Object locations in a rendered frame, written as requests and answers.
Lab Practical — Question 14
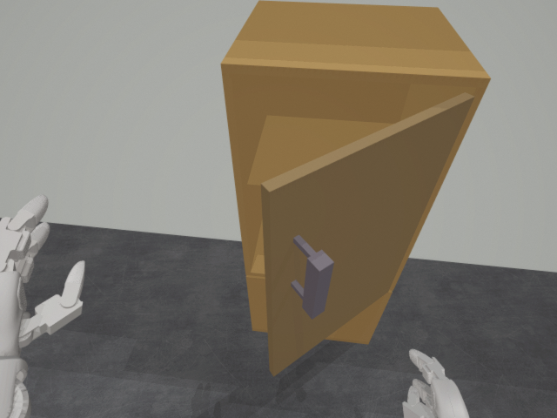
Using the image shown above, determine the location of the handle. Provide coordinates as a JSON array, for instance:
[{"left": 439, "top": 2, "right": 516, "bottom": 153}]
[{"left": 291, "top": 235, "right": 334, "bottom": 319}]

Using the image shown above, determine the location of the left robot forearm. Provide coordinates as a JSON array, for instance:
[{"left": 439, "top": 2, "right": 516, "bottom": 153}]
[{"left": 0, "top": 355, "right": 31, "bottom": 418}]

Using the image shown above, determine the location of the left robot hand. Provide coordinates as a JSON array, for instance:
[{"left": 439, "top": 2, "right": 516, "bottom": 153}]
[{"left": 0, "top": 194, "right": 85, "bottom": 357}]

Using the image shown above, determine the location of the cupboard door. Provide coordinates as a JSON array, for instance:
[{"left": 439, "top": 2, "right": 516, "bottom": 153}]
[{"left": 261, "top": 92, "right": 475, "bottom": 377}]

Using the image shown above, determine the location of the right robot hand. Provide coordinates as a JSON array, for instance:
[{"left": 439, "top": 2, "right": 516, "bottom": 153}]
[{"left": 402, "top": 349, "right": 469, "bottom": 418}]

